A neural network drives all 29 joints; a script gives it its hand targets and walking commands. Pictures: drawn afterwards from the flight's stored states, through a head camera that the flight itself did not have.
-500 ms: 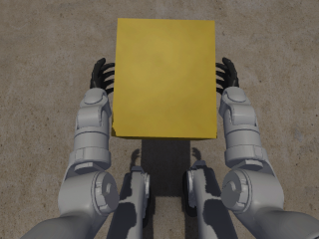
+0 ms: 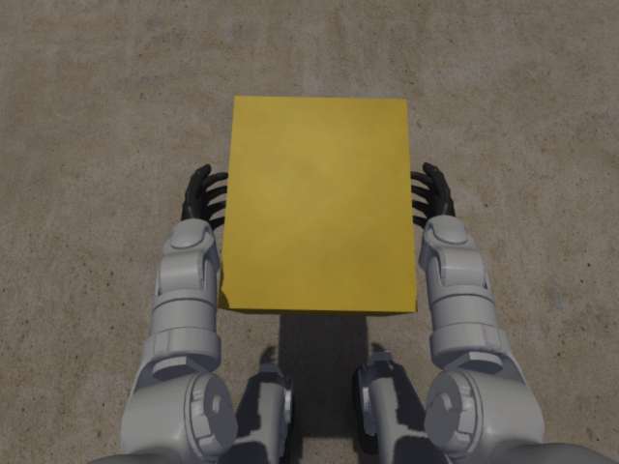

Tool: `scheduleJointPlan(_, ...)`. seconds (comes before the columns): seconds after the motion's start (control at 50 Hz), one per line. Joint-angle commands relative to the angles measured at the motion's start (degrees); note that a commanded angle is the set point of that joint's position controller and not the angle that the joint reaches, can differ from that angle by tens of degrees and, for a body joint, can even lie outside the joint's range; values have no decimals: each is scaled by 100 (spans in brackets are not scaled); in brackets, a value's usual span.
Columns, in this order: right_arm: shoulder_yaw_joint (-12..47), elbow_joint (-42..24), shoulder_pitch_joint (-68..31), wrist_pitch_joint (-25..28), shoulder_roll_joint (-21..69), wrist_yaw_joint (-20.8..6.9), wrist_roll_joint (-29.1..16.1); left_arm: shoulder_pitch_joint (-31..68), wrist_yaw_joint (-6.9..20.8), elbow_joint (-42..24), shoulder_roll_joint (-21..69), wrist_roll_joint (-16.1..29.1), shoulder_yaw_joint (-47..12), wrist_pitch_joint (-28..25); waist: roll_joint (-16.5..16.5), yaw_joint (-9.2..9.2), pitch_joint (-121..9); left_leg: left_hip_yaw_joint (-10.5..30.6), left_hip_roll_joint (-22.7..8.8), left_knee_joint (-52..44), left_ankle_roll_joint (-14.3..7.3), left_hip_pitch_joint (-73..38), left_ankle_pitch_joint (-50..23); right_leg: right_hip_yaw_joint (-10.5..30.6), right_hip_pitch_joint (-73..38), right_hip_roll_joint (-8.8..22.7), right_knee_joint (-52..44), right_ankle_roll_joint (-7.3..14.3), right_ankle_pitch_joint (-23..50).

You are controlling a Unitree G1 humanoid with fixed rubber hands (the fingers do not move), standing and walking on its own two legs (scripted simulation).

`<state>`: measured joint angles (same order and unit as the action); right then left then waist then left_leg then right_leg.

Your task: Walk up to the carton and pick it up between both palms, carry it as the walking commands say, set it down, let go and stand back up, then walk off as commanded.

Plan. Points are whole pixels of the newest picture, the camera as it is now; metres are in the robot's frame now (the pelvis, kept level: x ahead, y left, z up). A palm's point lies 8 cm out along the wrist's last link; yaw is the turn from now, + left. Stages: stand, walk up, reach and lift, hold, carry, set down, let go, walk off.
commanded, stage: reach and lift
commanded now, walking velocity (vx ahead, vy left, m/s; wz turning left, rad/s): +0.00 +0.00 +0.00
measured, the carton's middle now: (317, 218) +0.44 +0.00 -0.11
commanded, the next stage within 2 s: none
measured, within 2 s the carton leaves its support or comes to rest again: neither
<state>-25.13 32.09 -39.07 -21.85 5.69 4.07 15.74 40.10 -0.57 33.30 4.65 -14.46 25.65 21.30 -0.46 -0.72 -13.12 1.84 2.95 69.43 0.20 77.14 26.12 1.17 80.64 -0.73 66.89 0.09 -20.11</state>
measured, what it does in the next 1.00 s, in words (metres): rises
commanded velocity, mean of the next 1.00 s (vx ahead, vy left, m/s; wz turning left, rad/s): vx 0.00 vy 0.00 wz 0.00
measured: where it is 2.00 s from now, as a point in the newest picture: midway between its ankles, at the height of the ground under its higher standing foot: (324, 435)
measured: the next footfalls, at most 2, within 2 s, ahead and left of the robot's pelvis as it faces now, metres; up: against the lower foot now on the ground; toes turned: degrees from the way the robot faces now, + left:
none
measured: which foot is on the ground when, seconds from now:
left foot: down 0.00-1.00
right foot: down 0.00-1.00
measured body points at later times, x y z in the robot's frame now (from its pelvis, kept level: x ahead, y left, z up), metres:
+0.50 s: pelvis +0.02 +0.00 +0.07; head +0.15 -0.01 +0.50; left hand +0.40 +0.16 +0.03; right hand +0.40 -0.17 +0.02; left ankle +0.04 +0.12 -0.62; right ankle +0.08 -0.12 -0.62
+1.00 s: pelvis +0.04 +0.00 +0.11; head +0.09 -0.01 +0.56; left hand +0.38 +0.16 +0.10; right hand +0.38 -0.17 +0.09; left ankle +0.04 +0.12 -0.62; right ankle +0.08 -0.12 -0.62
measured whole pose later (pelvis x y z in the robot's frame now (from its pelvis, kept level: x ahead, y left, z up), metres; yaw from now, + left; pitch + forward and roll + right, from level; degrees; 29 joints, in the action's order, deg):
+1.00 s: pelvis +0.04 +0.00 +0.11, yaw -1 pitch +12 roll +0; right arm -21.4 25.5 -22.7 -26.6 8.9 2.2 17.8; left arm 23.0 0.0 25.7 10.2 -17.4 22.9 25.5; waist -1.2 -0.8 -6.8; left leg 2.6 1.8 33.5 -0.3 30.5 15.3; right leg 1.7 33.8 -0.9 31.7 0.2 -10.1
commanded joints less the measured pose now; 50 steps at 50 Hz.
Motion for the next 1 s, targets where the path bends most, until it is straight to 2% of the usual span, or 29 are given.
scheduleJointPlan(0.0, 3464, 249, -3401, 163, 5984, -1899, -1025, 3291, 1903, 267, 5891, 1013, -3304, -120, 112, -1, -4275, -37, 546, -1158, 33, -1488, -1498, 66, -3967, -640, -606, 52, 1565)
scheduleJointPlan(0.48, 3654, -102, -2271, 18, 5960, -2075, -873, 2162, 1986, -37, 5976, 761, -3430, 5, 106, 0, -3190, 123, 379, -2724, -51, -3280, -2009, 268, -5529, -473, -2272, 93, 1990)
scheduleJointPlan(0.72, 3811, -298, -1750, -77, 5879, -2113, -909, 1616, 1949, -229, 5973, 778, -3587, 130, 92, -4, -2734, 194, 318, -3444, -64, -4302, -2397, 292, -6318, -441, -3011, 95, 2360)
scheduleJointPlan(0.98, 3866, -420, -1475, -348, 5823, -2089, -976, 1313, 1870, -338, 6002, 854, -3723, 414, 65, 18, -1929, 287, 229, -4169, -58, -5317, -2319, 299, -7114, -415, -3702, 80, 2230)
